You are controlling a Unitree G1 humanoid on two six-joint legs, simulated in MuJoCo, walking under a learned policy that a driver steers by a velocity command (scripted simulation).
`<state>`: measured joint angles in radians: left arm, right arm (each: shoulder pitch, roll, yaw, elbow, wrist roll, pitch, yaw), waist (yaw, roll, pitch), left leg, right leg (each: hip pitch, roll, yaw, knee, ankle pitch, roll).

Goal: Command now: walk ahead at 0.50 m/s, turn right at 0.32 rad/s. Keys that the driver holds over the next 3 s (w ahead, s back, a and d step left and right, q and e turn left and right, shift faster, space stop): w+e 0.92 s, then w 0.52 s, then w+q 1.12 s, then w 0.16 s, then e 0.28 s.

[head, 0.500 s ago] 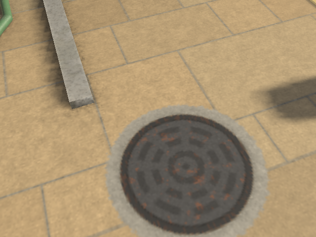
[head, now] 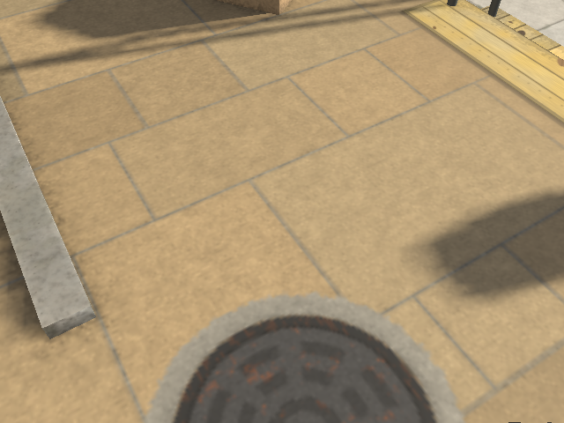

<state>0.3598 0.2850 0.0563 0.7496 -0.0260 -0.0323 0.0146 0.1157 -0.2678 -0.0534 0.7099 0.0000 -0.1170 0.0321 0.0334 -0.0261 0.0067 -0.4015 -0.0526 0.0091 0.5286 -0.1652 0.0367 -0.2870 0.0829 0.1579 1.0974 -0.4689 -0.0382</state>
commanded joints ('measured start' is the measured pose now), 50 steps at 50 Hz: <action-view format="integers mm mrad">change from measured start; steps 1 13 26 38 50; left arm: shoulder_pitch -98 -284 10 -22 -24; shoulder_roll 128 26 177 175 151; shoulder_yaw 29 1 63 56 30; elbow -111 -172 -159 -114 -116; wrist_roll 10 6 11 5 -2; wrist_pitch -29 -20 -24 -20 -15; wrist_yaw -2 -42 -39 2 4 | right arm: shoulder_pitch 126 174 81 -144 181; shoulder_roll -103 -162 -164 -86 -142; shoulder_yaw -31 -39 -10 5 -39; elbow -14 76 -33 -87 -25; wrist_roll -7 2 33 -6 -2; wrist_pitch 9 11 -28 12 12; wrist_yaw -10 -32 -19 -18 -16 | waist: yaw -86 -110 62 29 -114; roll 62 87 -43 -42 125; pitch -17 39 -189 -2 -99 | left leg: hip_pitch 392 327 -421 -111 526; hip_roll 331 267 115 73 388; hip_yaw -442 28 -98 -58 -578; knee -280 -388 787 84 -243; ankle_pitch -109 257 -241 258 -307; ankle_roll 184 128 -23 -111 174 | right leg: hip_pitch -454 -376 503 1 -497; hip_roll -121 -169 -345 -163 -88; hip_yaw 2 -116 416 119 5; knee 129 -367 -789 -848 206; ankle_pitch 120 527 239 415 40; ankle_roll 13 32 -293 -187 29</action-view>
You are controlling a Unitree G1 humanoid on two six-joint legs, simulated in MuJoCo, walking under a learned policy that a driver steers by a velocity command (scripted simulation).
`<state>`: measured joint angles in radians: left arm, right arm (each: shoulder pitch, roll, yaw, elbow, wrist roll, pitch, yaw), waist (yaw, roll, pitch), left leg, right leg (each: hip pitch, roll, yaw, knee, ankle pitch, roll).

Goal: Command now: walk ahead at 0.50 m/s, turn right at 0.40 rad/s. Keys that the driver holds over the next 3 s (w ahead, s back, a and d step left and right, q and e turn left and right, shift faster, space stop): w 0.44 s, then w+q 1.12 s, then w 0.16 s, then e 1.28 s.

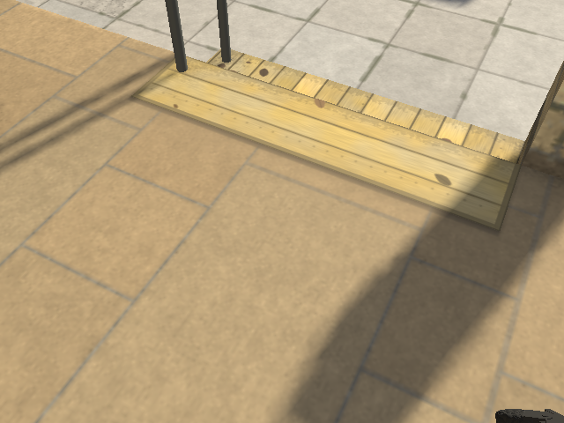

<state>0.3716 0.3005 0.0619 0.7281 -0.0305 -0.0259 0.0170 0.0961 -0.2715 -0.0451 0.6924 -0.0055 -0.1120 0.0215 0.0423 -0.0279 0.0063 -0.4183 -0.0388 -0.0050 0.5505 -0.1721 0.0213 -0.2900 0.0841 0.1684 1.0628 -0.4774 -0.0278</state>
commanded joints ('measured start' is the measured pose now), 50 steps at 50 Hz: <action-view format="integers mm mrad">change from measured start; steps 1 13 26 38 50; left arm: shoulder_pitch -93 -333 -124 -71 -156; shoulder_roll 123 22 69 130 138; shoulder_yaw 24 -17 9 33 12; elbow -112 -160 -75 43 -43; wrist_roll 15 14 39 36 -10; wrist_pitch -25 -46 -56 -80 -115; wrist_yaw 0 -43 -37 -10 -28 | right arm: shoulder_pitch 165 238 185 -39 301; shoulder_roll -119 -192 -147 -47 -206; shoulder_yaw -40 -48 -25 -2 -74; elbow -1 94 63 -16 -36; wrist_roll -4 30 29 23 21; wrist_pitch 12 23 22 56 56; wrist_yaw -5 -8 -11 20 9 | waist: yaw -108 -120 -16 24 -174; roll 101 113 -77 2 136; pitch -28 24 -44 76 -242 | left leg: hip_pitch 429 286 -286 -258 748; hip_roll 333 250 175 132 337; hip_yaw -465 -98 -75 -30 -660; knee -286 -389 603 140 -246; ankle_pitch -180 177 -141 286 -106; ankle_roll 184 168 -10 -15 347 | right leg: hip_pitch -477 -251 250 232 -539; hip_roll -112 -145 -341 -320 -104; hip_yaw -18 -152 132 -260 -62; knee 190 -435 -841 -947 319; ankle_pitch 95 463 322 565 -7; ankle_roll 18 30 -199 -139 20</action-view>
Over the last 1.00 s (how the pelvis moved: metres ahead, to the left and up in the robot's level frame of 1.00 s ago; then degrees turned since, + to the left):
0.55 -0.13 0.00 -32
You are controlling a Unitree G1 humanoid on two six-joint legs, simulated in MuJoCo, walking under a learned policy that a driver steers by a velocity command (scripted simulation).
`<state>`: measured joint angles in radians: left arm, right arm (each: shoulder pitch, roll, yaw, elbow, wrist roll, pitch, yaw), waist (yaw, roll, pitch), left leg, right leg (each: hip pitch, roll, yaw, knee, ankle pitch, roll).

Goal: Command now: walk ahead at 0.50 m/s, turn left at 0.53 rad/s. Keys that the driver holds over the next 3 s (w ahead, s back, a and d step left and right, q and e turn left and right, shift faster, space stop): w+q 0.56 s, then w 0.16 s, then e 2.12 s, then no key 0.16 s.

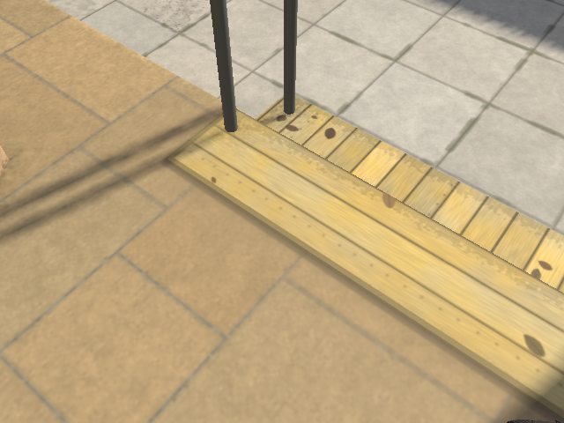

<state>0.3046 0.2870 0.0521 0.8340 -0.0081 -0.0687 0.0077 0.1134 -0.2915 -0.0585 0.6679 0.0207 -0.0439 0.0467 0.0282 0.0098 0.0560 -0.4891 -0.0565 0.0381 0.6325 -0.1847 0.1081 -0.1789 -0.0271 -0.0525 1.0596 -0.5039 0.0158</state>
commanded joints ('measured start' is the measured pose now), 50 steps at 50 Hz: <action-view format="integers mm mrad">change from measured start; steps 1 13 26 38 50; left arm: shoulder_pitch -112 -324 -81 2 46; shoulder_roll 135 65 83 160 111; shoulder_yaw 16 0 28 43 27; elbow -156 -213 -148 -25 -12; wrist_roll -22 9 22 -15 -15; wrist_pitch -82 -43 -34 -22 64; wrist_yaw -13 -20 -11 -17 17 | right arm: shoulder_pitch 222 221 161 -79 34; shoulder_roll -166 -172 -132 -10 -73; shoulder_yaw -54 -57 -42 6 -18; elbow -19 -10 -74 -131 -51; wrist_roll -4 3 0 -12 -32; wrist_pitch -16 -1 11 -14 9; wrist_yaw -18 -62 -56 -15 -45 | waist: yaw -115 -99 13 48 -18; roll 10 69 -114 -63 119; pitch -203 -61 -63 10 -207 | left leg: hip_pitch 667 206 -242 -94 396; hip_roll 311 139 135 121 360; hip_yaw -588 -310 -174 -41 -200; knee -330 -372 596 13 -272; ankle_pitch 3 147 -156 173 540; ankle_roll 227 110 -100 -106 128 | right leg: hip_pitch -620 -292 128 81 -383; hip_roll -35 20 -249 -188 -68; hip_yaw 152 100 406 68 118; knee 233 -477 -814 -880 95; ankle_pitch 103 604 238 676 -41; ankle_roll -31 61 -181 -198 72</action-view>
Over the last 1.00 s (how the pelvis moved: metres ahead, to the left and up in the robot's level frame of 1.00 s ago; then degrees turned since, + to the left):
0.53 -0.02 -0.01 12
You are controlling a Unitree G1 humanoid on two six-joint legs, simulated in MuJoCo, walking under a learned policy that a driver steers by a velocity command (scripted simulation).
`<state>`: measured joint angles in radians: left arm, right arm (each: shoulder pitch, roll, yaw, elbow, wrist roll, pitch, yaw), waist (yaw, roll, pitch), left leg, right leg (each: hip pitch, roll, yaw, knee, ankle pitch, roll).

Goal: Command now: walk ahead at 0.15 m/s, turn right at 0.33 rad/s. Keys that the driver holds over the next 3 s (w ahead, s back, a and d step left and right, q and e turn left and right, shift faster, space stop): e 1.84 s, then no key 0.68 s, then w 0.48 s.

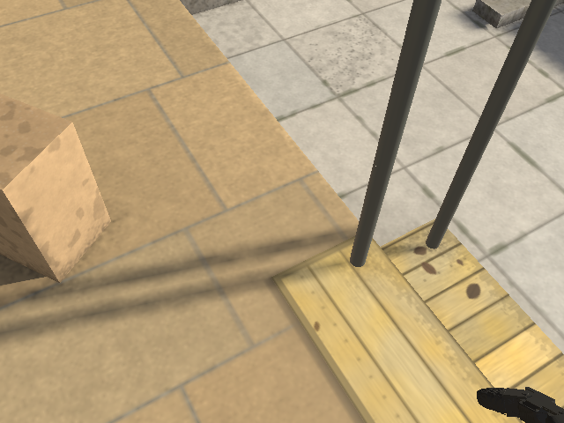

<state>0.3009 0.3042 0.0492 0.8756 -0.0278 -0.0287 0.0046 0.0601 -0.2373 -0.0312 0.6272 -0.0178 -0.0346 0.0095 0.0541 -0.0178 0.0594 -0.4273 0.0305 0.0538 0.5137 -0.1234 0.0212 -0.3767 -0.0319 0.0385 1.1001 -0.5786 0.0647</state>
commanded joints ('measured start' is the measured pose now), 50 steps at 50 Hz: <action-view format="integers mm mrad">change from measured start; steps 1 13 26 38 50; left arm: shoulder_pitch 67 -61 -112 -171 -172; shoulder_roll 76 81 154 173 107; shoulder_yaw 30 52 61 74 66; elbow -55 -179 -265 -319 -344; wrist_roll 6 23 19 8 -3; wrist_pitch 44 94 31 69 88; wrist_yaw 28 -16 29 19 13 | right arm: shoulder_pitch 52 -12 0 43 68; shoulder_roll -136 -212 -138 -155 -192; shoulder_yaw -51 -85 -84 -81 -76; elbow -5 85 110 116 92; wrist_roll -5 36 21 32 6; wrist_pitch -3 30 42 5 36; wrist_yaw -8 -41 -60 -18 -52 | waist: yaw -20 -11 -48 -52 -87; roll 159 130 -92 -137 181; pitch -184 -132 -173 -164 -86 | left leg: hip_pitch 228 192 -207 68 390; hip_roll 263 309 -28 -73 219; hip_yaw -177 -6 -137 -147 -200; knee -200 -178 499 38 -185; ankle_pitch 422 39 -211 -202 278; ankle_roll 216 144 -94 -80 198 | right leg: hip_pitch -114 80 303 230 -262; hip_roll -52 -35 -172 -111 45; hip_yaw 1 -98 286 471 24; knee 45 -439 -750 -670 -33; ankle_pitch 78 312 723 692 177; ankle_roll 34 -76 -284 -276 34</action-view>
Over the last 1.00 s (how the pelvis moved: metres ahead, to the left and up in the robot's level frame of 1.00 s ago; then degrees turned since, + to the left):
0.49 0.08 0.01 20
